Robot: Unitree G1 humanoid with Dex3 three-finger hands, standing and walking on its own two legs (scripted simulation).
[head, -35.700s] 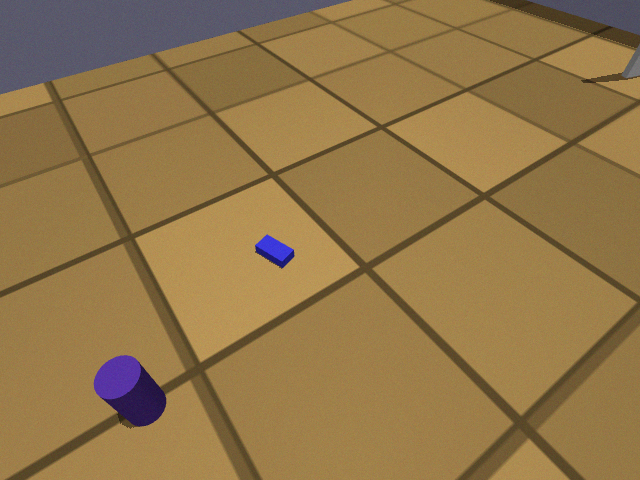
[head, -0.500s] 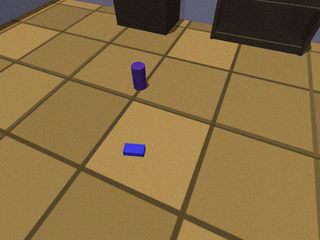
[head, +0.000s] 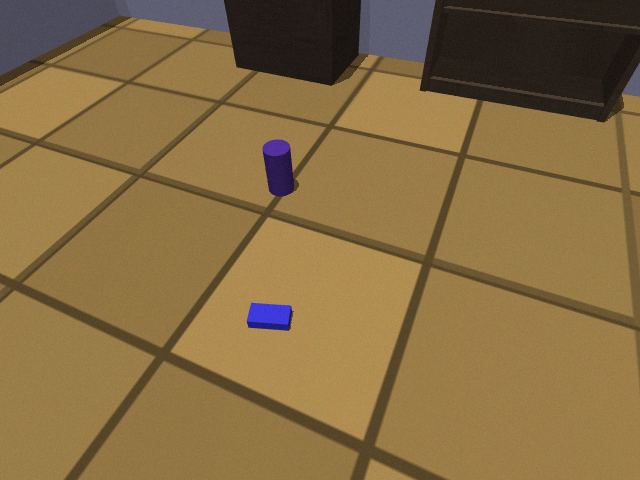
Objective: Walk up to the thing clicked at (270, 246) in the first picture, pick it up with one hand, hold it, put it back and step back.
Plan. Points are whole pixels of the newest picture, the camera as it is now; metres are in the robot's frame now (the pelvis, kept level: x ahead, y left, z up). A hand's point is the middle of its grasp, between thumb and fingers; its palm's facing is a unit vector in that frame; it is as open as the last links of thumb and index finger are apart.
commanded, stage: walk up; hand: left
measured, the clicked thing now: (269, 316) +0.76 +0.23 -0.74
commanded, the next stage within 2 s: stand in 0.44 s
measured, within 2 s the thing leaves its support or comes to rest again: neither
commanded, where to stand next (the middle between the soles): +0.38 +0.00 m, yaw -1 degrees
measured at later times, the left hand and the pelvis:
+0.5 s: hand out of the picture +0.11 +0.25 -0.14, palm faces +0.03 -0.94 -0.33, open 7.4 cm; pelvis +0.01 +0.00 +0.02, yaw +0 degrees
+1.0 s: hand out of the picture +0.08 +0.24 -0.13, palm faces -0.02 -0.94 -0.35, open 7.4 cm; pelvis +0.01 -0.01 +0.02, yaw +0 degrees
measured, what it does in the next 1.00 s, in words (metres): stands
